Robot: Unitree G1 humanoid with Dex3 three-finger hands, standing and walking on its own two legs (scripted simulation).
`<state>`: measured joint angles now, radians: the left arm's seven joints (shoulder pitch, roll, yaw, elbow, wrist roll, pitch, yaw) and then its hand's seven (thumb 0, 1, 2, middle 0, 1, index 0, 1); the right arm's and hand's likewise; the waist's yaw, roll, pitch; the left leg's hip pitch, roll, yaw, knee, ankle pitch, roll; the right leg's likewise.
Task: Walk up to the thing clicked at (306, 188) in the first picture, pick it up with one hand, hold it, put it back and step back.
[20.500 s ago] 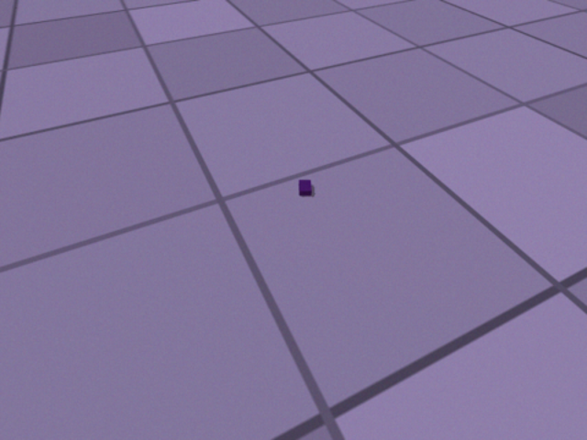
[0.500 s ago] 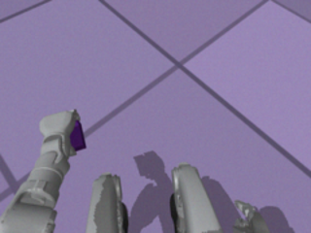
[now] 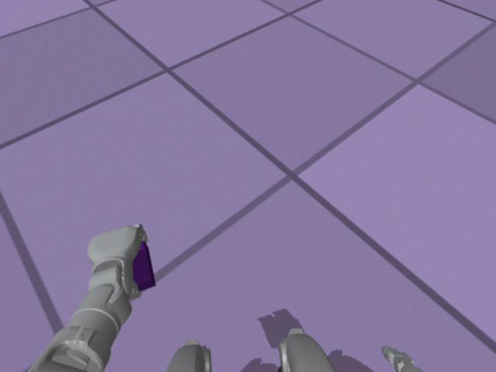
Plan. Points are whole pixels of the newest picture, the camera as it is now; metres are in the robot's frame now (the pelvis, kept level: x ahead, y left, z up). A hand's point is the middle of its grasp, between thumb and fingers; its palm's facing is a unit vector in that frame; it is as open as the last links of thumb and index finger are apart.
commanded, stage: lift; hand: left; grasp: from above
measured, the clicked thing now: (134, 268) +0.35 +0.21 -0.12
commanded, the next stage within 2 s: hold in 0.36 s
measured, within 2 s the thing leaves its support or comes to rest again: neither
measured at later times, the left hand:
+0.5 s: hand (113, 248) +0.34 +0.21 -0.02, palm faces -0.41 -0.12 -0.90, open 11.3 cm
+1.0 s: hand (105, 239) +0.34 +0.21 +0.02, palm faces -0.41 -0.10 -0.91, open 11.3 cm
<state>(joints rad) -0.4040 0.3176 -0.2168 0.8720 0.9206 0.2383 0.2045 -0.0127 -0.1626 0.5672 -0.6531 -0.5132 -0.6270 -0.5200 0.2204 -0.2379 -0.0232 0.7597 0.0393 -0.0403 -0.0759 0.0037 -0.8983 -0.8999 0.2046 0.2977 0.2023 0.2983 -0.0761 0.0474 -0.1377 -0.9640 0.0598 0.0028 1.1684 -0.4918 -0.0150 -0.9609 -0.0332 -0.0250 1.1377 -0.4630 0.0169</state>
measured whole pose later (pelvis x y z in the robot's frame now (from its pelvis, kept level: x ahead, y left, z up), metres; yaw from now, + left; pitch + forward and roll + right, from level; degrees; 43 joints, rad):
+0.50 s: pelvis +0.03 +0.00 +0.06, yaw +0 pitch +9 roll +0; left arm -0.34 0.29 -0.23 0.84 0.93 0.22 0.19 -0.02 -0.15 0.56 -0.66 -0.46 -0.63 -0.48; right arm 0.24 -0.24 -0.04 0.75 0.04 -0.02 -0.04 0.00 -0.89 -0.90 0.20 0.30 0.20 0.30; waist -0.05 0.04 -0.08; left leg -0.57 0.05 0.04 0.78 -0.37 -0.02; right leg -0.58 -0.04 -0.01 0.78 -0.35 0.02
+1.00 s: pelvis +0.03 +0.00 +0.08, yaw -1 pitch +5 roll +0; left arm -0.31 0.29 -0.26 0.76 0.94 0.26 0.11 -0.02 -0.14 0.52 -0.67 -0.43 -0.64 -0.45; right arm 0.23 -0.25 -0.03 0.72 0.05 0.00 -0.02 0.01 -0.89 -0.90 0.20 0.30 0.20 0.30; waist -0.02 0.05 -0.05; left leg -0.39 0.04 0.05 0.63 -0.32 -0.01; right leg -0.42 -0.04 0.00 0.64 -0.30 0.03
